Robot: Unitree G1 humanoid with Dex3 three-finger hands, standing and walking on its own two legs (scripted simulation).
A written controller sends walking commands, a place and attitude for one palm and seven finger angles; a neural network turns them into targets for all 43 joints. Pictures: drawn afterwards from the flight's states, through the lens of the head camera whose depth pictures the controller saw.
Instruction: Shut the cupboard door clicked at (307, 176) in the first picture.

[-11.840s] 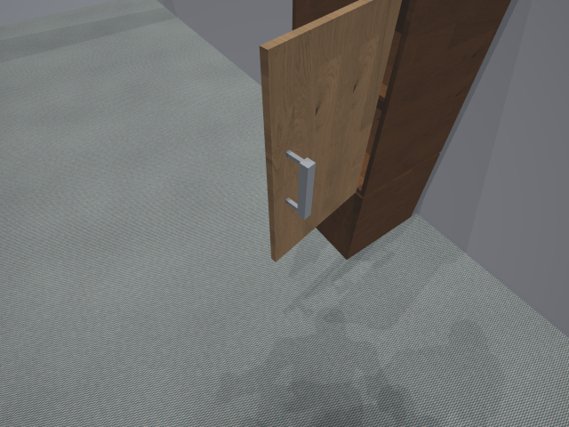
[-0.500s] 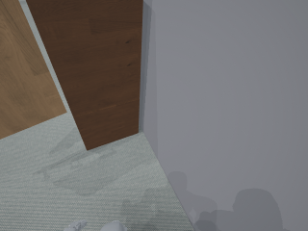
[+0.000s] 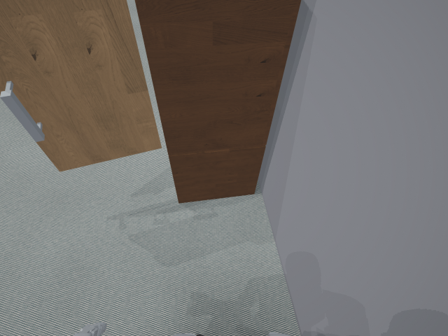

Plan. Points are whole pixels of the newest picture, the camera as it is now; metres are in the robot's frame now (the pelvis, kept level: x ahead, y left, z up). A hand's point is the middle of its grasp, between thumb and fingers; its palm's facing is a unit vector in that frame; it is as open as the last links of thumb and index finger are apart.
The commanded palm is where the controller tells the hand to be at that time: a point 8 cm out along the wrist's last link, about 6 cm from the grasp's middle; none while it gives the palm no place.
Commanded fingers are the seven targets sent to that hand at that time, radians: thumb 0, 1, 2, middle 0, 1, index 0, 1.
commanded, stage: turn to face it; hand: left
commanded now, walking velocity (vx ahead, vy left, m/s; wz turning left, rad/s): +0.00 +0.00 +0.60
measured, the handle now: (25, 112) +0.62 +0.57 -0.05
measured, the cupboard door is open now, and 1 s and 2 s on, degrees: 100 100 100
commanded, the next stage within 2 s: take the last steps up to it in 0.46 s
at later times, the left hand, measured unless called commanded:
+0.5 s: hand out of the picture -0.02 +0.19 -0.19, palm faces +0.32 -0.92 -0.23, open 7.3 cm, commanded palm none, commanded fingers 0.00 0.90 0.90 -0.20 -0.30 -0.20 -0.30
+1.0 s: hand out of the picture -0.03 +0.16 -0.16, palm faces +0.47 -0.86 -0.19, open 7.3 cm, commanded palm none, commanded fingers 0.00 0.90 0.90 -0.20 -0.30 -0.20 -0.30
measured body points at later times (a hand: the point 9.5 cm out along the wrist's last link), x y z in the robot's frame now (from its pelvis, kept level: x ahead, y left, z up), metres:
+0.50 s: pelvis +0.01 -0.02 -0.01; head +0.05 +0.02 +0.43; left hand -0.03 +0.24 -0.17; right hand +0.21 -0.23 -0.13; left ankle -0.02 +0.09 -0.74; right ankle +0.00 -0.15 -0.71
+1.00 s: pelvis +0.08 +0.01 +0.01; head +0.11 +0.03 +0.45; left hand -0.05 +0.21 -0.15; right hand +0.25 -0.19 -0.14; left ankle +0.06 +0.16 -0.70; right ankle +0.06 -0.15 -0.74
